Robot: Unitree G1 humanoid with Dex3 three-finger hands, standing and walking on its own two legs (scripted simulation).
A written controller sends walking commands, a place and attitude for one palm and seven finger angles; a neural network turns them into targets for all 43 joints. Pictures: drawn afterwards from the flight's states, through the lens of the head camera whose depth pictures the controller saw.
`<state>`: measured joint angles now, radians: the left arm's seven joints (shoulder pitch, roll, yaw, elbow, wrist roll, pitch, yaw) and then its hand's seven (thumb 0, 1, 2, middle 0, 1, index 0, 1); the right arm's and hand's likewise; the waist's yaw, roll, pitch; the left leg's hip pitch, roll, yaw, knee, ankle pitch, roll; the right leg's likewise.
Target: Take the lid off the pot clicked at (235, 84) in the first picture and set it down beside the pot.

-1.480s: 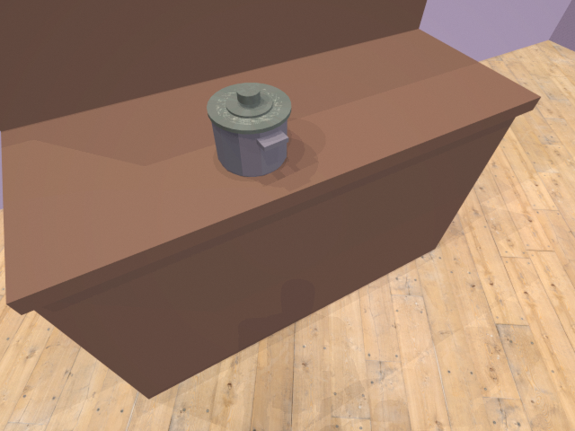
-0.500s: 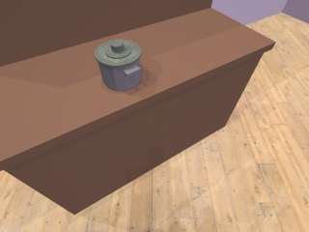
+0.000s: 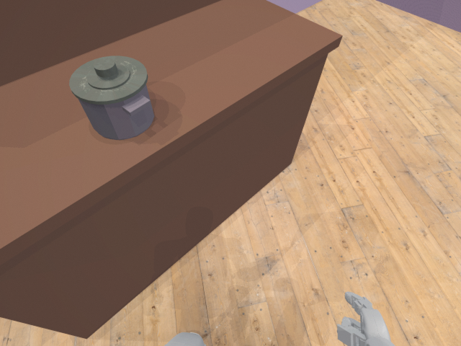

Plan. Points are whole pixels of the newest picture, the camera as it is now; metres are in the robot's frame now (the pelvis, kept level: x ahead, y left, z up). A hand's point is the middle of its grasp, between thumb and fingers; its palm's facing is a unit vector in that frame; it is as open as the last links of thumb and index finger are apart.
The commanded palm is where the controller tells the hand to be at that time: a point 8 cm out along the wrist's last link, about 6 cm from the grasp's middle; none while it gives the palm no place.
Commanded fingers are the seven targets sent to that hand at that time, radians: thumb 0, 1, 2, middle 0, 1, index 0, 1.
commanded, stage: walk to a spot facing it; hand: left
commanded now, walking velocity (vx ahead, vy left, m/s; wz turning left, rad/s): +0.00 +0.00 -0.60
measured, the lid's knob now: (105, 67) +0.57 +0.34 +0.12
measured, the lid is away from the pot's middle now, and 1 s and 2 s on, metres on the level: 0.00 0.00 0.00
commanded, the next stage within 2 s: none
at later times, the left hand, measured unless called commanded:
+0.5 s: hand (154, 325) +0.16 +0.17 -0.17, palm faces -0.35 -0.91 -0.22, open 7.3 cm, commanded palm none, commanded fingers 0.00 0.90 0.90 -0.20 -0.30 -0.20 -0.30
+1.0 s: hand (181, 311) +0.19 +0.13 -0.18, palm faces -0.54 -0.82 -0.19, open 7.3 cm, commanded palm none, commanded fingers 0.00 0.90 0.90 -0.20 -0.30 -0.20 -0.30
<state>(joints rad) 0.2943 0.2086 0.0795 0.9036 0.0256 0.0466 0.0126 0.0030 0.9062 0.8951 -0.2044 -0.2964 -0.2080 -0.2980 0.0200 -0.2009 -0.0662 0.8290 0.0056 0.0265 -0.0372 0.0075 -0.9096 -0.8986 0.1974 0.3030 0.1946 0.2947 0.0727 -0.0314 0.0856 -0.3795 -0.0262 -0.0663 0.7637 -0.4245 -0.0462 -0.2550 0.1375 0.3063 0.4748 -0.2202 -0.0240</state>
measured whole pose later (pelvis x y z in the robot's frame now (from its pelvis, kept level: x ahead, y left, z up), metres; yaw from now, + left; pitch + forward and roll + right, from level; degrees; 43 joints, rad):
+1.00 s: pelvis +0.03 -0.01 -0.01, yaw -37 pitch +1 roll -1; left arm 0.28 0.24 0.07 0.87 0.02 0.04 -0.02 0.00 0.91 0.90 -0.20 -0.30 -0.21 -0.30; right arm 0.17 -0.19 -0.05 0.84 -0.01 -0.01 -0.01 0.01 -0.91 -0.90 0.20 0.30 0.20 0.29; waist 0.04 -0.04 0.04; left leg -0.31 0.00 0.03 0.59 -0.36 -0.04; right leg -0.27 0.09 0.20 0.59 -0.33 -0.01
